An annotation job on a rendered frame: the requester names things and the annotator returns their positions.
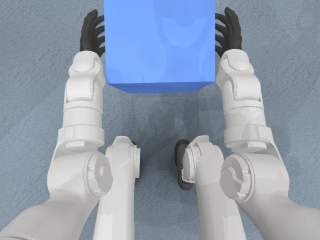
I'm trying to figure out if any right robot upper arm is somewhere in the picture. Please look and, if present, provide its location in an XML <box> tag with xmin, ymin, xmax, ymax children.
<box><xmin>219</xmin><ymin>152</ymin><xmax>320</xmax><ymax>240</ymax></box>

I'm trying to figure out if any robot left hand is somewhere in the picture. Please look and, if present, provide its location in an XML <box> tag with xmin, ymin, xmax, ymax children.
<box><xmin>80</xmin><ymin>9</ymin><xmax>106</xmax><ymax>58</ymax></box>

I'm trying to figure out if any carton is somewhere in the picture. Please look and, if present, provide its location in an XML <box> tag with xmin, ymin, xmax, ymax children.
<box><xmin>103</xmin><ymin>0</ymin><xmax>215</xmax><ymax>94</ymax></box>

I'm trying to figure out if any robot left forearm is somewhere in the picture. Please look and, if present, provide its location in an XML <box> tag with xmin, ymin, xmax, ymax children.
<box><xmin>47</xmin><ymin>50</ymin><xmax>106</xmax><ymax>191</ymax></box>

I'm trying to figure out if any robot right hand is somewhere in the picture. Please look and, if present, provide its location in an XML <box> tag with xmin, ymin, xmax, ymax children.
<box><xmin>215</xmin><ymin>7</ymin><xmax>242</xmax><ymax>59</ymax></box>

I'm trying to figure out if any robot right thigh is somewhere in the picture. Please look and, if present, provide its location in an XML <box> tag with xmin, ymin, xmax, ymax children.
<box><xmin>184</xmin><ymin>142</ymin><xmax>247</xmax><ymax>240</ymax></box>

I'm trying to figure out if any left robot upper arm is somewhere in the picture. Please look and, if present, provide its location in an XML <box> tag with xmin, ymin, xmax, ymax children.
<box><xmin>0</xmin><ymin>151</ymin><xmax>113</xmax><ymax>240</ymax></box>

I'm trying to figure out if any robot right forearm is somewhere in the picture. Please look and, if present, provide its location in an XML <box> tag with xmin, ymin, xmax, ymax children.
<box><xmin>215</xmin><ymin>49</ymin><xmax>290</xmax><ymax>181</ymax></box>

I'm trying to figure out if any right robot shin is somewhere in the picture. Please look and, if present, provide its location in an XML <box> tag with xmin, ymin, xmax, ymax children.
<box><xmin>181</xmin><ymin>135</ymin><xmax>224</xmax><ymax>183</ymax></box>

